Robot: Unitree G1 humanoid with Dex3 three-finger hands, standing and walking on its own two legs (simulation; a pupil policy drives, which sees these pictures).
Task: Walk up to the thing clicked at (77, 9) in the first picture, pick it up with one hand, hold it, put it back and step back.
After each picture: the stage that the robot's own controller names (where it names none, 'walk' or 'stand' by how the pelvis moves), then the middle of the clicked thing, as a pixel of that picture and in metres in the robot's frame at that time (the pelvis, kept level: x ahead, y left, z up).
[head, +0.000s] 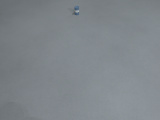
stand; (76, 10) +2.13 +0.11 -0.72
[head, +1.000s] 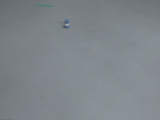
walk; (66, 24) +2.00 +0.16 -0.72
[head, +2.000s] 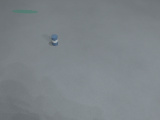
walk; (54, 40) +1.36 +0.28 -0.71
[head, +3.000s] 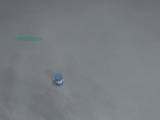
walk; (59, 79) +0.88 +0.23 -0.71
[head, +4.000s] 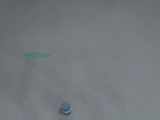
walk; (66, 108) +0.60 +0.22 -0.70
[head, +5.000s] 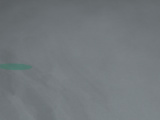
stand; out of the picture +0.43 +0.23 -0.70
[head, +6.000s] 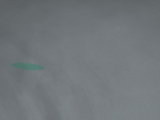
stand; out of the picture +0.40 +0.19 -0.72
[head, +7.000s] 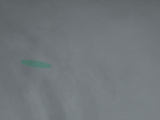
stand; out of the picture +0.39 +0.16 -0.72
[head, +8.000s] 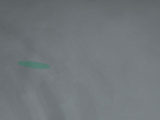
stand; out of the picture +0.40 +0.16 -0.72
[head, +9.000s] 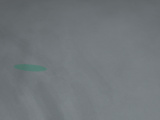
stand; out of the picture +0.38 +0.17 -0.72
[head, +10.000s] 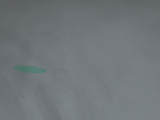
stand; out of the picture +0.38 +0.17 -0.73
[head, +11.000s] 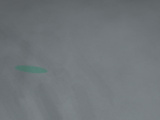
stand; out of the picture +0.38 +0.16 -0.73
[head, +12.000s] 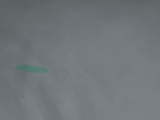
go down; out of the picture +0.38 +0.16 -0.73
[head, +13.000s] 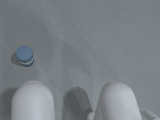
go down; (25, 57) +0.46 +0.23 -0.32
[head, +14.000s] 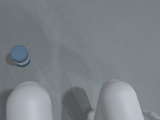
close in; (21, 56) +0.46 +0.24 -0.30
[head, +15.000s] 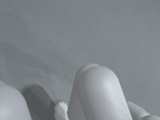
close in; out of the picture +0.44 +0.29 -0.22
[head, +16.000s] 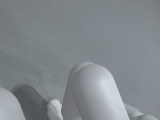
close; out of the picture +0.43 +0.30 -0.22
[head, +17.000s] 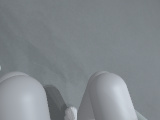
lift; out of the picture +0.36 +0.27 -0.17
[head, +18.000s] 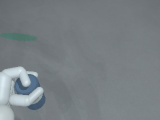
lift; (31, 92) +0.32 +0.18 +0.00
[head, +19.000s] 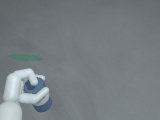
hold; (39, 95) +0.33 +0.16 -0.01
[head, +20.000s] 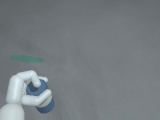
hold; (41, 97) +0.32 +0.16 -0.01
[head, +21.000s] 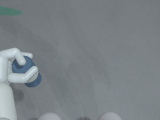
crouch; (27, 72) +0.40 +0.19 -0.08
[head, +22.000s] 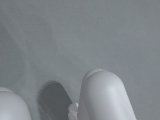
lower; out of the picture +0.44 +0.30 -0.18
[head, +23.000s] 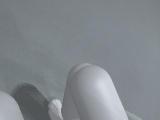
lower; out of the picture +0.42 +0.31 -0.23
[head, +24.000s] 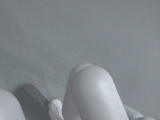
lower; out of the picture +0.42 +0.31 -0.23
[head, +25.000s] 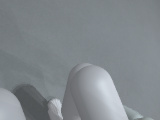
lower; out of the picture +0.42 +0.31 -0.23
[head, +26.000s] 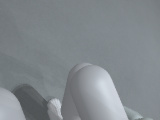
lower; out of the picture +0.42 +0.31 -0.23
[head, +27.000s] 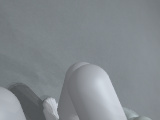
withdraw; out of the picture +0.41 +0.30 -0.23
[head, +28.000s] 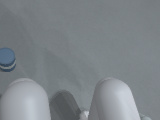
stand; (6, 60) +0.43 +0.27 -0.27
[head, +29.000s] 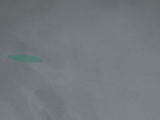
stand; out of the picture +0.38 +0.17 -0.64
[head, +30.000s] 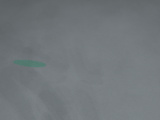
stand; out of the picture +0.40 +0.19 -0.67
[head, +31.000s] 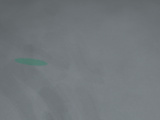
stand; out of the picture +0.39 +0.19 -0.67
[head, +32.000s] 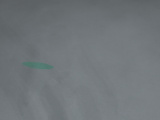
stand; out of the picture +0.42 +0.17 -0.72
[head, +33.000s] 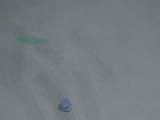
walk; (66, 105) +0.48 +0.15 -0.69
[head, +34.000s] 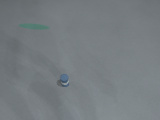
walk; (64, 80) +0.71 +0.16 -0.69
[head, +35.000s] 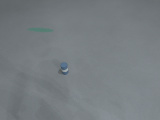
stand; (64, 68) +1.00 +0.26 -0.70
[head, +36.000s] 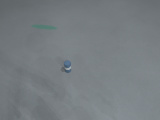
stand; (67, 66) +1.03 +0.18 -0.72
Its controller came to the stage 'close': yes
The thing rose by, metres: 0.70
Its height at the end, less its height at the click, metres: +0.00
